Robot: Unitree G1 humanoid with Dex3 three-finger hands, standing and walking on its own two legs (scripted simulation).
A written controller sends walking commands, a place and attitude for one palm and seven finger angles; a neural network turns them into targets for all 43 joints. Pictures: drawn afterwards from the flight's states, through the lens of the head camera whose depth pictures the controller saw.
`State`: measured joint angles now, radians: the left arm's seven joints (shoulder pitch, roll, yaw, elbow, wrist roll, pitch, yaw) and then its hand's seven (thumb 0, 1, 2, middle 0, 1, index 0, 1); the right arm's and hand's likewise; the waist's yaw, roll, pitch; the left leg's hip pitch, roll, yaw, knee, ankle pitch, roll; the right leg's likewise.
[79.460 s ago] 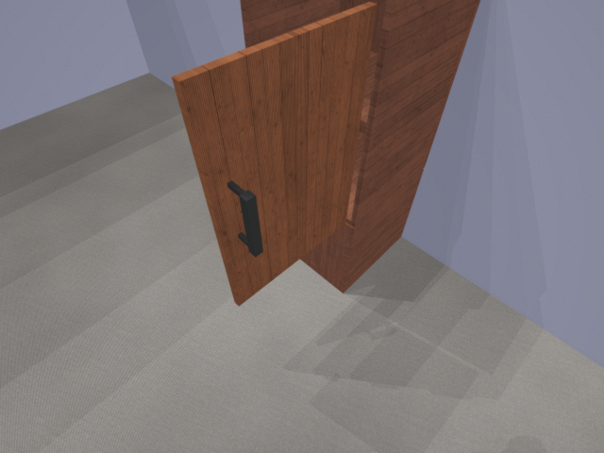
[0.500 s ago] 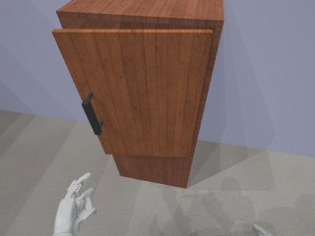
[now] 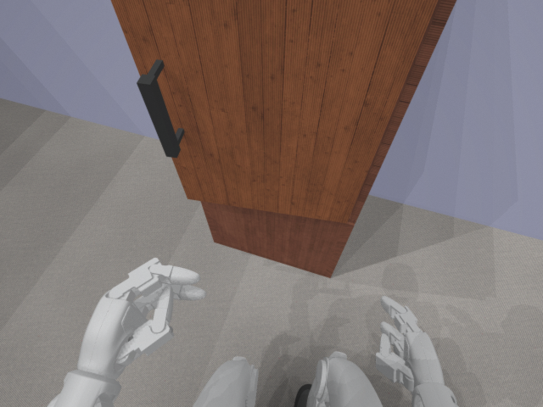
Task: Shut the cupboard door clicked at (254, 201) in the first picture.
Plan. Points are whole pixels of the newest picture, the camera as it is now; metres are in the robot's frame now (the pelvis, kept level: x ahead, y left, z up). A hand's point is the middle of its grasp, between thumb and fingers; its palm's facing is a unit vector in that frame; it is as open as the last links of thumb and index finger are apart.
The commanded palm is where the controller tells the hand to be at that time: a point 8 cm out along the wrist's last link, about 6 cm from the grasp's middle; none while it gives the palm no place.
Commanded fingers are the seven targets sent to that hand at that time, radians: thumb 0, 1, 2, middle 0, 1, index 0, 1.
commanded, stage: raise the hand and make a fist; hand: left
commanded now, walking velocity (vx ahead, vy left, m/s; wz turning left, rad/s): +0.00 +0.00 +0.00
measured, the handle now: (165, 112) +0.54 +0.24 +0.08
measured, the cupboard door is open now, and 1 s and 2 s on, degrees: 8 8 8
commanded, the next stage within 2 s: bring the fist close to the handle in 1.20 s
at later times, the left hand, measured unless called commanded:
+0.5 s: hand (142, 304) +0.23 +0.18 +0.08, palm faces -0.04 -1.00 -0.04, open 3.1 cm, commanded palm +0.20 +0.24 +0.08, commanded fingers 0.00 0.90 0.90 -1.30 -1.50 -1.30 -1.50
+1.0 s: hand (128, 282) +0.25 +0.20 +0.08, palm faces -0.07 -1.00 -0.04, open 3.1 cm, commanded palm +0.22 +0.26 +0.09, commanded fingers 0.00 0.90 0.90 -1.30 -1.50 -1.30 -1.50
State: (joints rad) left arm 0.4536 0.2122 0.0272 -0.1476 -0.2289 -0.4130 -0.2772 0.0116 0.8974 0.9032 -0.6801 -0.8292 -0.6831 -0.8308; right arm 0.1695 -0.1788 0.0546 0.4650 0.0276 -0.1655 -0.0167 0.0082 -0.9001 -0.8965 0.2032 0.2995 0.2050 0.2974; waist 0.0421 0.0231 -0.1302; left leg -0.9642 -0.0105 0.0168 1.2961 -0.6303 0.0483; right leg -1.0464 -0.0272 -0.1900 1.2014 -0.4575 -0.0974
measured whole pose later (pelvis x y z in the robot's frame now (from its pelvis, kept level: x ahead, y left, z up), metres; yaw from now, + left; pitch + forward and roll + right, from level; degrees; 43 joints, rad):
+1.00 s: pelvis +0.02 +0.02 +0.03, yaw -1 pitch +15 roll -2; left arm 0.36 0.26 0.16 0.00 -0.30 -0.39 -0.30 0.01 0.90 0.90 -1.30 -1.50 -1.30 -1.50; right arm 0.28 -0.26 0.02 0.46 0.03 -0.16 -0.04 0.01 -0.90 -0.90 0.20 0.30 0.20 0.30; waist -0.01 0.02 -0.13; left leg -0.79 -0.02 0.04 1.12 -0.58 0.07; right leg -0.88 -0.02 -0.15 1.04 -0.41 -0.06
